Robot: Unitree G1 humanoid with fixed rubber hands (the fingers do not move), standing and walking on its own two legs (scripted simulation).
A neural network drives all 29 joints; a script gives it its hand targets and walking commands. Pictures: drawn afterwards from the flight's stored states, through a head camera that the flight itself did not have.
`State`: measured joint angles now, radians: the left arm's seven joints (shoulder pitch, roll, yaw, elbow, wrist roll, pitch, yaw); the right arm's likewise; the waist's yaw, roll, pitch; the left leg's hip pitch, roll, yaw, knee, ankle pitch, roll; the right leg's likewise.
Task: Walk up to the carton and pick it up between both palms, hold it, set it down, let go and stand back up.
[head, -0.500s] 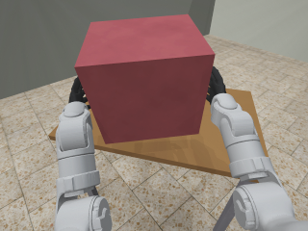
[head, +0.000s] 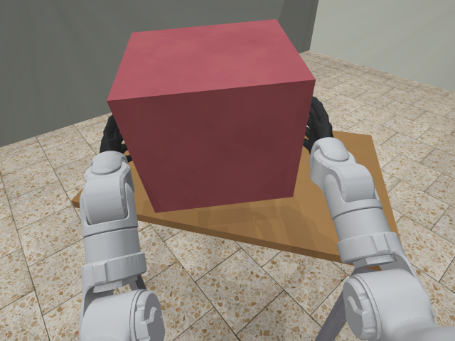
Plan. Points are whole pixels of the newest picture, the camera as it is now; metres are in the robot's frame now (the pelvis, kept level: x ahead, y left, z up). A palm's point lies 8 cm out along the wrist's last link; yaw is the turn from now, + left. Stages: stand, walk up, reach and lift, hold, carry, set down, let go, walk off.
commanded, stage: hold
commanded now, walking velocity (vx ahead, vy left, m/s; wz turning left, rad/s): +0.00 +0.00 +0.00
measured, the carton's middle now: (214, 117) +0.42 +0.01 +0.24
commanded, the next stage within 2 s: none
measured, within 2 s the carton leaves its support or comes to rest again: neither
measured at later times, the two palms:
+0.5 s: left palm (112, 157) +0.36 +0.17 +0.21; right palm (315, 143) +0.36 -0.16 +0.21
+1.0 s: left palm (110, 156) +0.35 +0.18 +0.21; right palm (315, 141) +0.36 -0.16 +0.21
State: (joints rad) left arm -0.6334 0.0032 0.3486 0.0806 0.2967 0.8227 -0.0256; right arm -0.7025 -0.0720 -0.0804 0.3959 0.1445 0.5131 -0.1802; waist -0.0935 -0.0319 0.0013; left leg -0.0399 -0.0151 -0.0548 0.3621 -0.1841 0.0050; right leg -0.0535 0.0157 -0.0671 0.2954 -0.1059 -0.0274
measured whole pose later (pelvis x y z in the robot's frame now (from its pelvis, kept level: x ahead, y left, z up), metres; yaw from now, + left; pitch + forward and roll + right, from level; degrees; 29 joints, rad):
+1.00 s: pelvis +0.00 +0.00 +0.00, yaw +0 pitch -9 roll -1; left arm -0.64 0.01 0.35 0.09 0.31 0.80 -0.04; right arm -0.70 -0.05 -0.10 0.42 0.12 0.46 -0.17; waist -0.09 -0.04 0.03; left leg -0.02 -0.02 -0.05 0.36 -0.18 0.01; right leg -0.03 0.01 -0.07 0.30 -0.11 -0.02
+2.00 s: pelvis +0.00 +0.00 +0.00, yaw +1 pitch -9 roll -1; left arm -0.63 0.00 0.34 0.07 0.31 0.79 -0.03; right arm -0.68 -0.06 -0.08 0.39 0.14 0.45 -0.18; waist -0.10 -0.04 0.03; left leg -0.02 -0.02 -0.05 0.36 -0.18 0.01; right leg -0.02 0.01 -0.07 0.29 -0.11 -0.02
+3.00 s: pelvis +0.00 +0.00 +0.00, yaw +0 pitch -7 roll +0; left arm -0.64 0.01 0.34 0.09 0.30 0.84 -0.01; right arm -0.71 -0.08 -0.08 0.41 0.14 0.50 -0.17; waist -0.10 -0.04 -0.02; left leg -0.06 -0.01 -0.04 0.35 -0.17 0.00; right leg -0.07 0.02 -0.06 0.30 -0.10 -0.03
